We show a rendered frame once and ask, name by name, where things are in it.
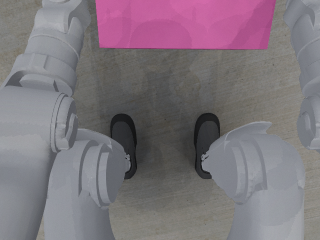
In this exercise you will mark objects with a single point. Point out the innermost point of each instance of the right robot foot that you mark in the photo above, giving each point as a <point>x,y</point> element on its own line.
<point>206,131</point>

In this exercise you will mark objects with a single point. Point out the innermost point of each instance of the left robot forearm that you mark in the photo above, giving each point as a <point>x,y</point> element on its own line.
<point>53,49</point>

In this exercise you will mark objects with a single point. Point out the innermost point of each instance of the robot right upper arm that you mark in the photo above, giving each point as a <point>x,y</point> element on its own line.
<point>308,122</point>

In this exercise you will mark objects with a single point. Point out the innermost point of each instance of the right robot forearm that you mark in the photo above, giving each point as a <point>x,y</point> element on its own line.
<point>303,19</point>

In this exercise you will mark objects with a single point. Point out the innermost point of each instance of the robot left shin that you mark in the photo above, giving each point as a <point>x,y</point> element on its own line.
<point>117,150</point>

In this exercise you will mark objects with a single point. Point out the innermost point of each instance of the carton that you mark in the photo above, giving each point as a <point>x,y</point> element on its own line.
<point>185,24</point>

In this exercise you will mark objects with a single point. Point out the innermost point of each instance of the robot left upper arm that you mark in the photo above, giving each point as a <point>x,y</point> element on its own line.
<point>35,125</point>

